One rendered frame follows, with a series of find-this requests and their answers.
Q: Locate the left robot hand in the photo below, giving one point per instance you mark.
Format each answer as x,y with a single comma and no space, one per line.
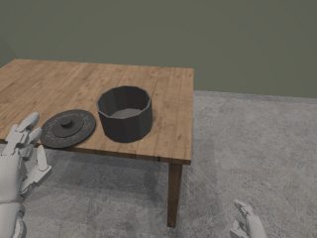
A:
20,143

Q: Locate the lid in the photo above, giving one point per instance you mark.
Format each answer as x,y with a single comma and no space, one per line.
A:
56,137

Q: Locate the robot left forearm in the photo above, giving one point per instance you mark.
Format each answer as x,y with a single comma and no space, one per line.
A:
11,223

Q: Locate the knob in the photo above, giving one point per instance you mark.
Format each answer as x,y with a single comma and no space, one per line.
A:
65,122

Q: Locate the right robot hand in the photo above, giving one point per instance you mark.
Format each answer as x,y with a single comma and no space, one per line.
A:
252,227

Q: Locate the table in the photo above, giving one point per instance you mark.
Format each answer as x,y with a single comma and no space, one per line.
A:
50,87

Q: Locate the pot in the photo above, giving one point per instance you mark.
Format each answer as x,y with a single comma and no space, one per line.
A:
126,113

